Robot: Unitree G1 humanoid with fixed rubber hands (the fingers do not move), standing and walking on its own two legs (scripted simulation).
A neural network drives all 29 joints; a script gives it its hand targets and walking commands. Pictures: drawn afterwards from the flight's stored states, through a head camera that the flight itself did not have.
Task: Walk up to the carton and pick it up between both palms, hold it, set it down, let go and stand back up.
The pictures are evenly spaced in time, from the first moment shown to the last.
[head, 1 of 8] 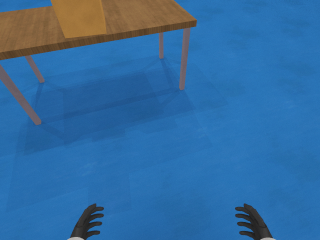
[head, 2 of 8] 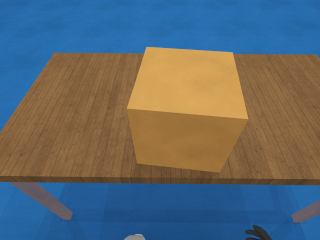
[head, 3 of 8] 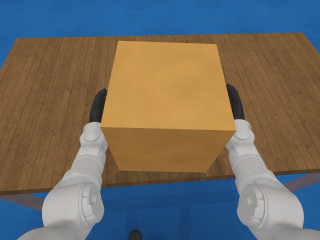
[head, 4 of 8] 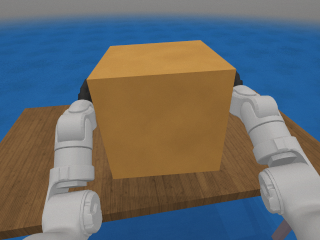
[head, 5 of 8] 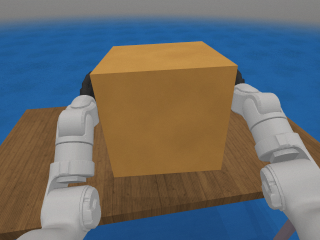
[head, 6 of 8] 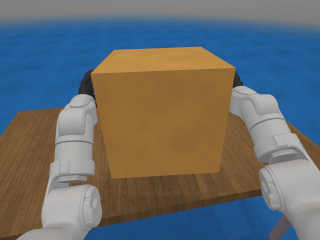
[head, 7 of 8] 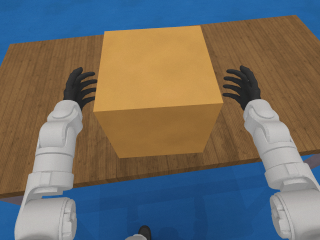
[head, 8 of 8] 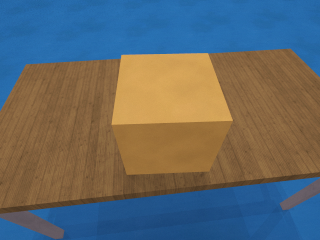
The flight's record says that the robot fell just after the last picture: no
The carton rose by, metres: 0.21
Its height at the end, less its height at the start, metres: +0.00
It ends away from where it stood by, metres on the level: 0.02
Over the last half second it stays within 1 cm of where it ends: yes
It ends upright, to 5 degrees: yes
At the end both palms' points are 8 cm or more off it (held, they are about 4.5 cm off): yes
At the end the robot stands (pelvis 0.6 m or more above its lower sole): yes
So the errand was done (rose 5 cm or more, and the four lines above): yes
